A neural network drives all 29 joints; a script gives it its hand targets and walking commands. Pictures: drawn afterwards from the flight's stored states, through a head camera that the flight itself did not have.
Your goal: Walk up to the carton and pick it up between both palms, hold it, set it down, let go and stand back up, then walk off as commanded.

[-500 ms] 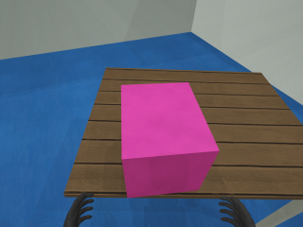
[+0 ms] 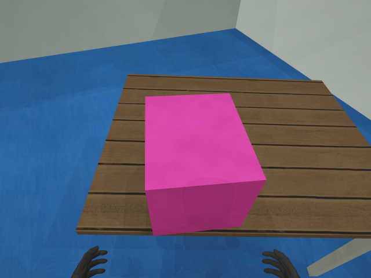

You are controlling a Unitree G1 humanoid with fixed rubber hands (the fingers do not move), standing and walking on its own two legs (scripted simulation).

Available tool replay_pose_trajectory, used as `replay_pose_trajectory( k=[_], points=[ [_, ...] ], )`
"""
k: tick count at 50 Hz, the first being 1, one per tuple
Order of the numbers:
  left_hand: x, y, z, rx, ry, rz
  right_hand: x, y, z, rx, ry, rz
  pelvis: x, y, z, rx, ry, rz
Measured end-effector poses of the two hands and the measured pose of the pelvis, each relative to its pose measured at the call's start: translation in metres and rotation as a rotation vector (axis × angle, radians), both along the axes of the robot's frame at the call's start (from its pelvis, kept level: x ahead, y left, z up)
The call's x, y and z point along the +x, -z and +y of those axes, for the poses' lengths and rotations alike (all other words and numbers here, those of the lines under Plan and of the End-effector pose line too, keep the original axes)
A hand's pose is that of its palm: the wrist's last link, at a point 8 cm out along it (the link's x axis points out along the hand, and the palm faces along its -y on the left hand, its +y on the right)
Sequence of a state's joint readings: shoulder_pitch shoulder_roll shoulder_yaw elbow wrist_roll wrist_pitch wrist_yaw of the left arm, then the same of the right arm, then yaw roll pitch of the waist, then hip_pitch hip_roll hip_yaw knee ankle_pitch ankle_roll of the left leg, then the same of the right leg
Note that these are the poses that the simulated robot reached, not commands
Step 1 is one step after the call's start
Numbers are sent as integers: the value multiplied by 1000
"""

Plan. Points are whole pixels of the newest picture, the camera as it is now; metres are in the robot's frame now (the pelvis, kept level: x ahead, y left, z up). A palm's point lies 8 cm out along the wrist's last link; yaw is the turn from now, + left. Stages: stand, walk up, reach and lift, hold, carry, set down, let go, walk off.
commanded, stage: set down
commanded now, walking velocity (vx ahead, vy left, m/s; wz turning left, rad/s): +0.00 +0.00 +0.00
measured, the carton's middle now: (193, 161) +0.44 +0.00 -0.02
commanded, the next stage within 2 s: let go in 0.12 s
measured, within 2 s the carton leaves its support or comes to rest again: neither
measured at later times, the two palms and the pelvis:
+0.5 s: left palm out of the picture +0.15 +0.23 -0.09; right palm out of the picture +0.15 -0.21 -0.08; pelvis +0.00 +0.00 +0.00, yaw +0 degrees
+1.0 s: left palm out of the picture +0.07 +0.30 -0.11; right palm out of the picture +0.08 -0.29 -0.08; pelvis -0.01 +0.01 -0.01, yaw +1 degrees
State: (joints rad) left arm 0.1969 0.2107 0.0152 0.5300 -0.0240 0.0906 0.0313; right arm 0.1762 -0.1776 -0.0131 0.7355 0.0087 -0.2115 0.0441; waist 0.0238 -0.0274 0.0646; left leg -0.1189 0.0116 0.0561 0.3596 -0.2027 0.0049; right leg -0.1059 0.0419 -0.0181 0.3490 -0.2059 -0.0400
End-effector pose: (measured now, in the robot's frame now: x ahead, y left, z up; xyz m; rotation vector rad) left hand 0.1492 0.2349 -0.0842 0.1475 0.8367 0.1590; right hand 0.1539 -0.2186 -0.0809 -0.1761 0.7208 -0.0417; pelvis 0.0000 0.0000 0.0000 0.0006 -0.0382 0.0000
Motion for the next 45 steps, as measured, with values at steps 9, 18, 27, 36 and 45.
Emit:
replay_pose_trajectory(
  k=[9,18,27,36,45],
  points=[
    [10,-4,6,-3,15,-13,0,-1,5,-14,0,-7,2,0,1,1,3,-12],
    [9,-1,-5,-31,34,-8,1,-3,5,-19,5,-25,2,1,4,-3,7,-16],
    [-3,4,-6,-33,17,7,-3,-1,4,-23,-6,-9,-1,1,3,-2,5,-23],
    [-11,3,1,12,35,-9,-7,1,-1,-46,-12,20,-6,2,2,-3,2,-13],
    [-55,19,44,83,12,83,-47,2,-58,-194,93,161,-4,6,6,-17,-14,-19]
  ],
)
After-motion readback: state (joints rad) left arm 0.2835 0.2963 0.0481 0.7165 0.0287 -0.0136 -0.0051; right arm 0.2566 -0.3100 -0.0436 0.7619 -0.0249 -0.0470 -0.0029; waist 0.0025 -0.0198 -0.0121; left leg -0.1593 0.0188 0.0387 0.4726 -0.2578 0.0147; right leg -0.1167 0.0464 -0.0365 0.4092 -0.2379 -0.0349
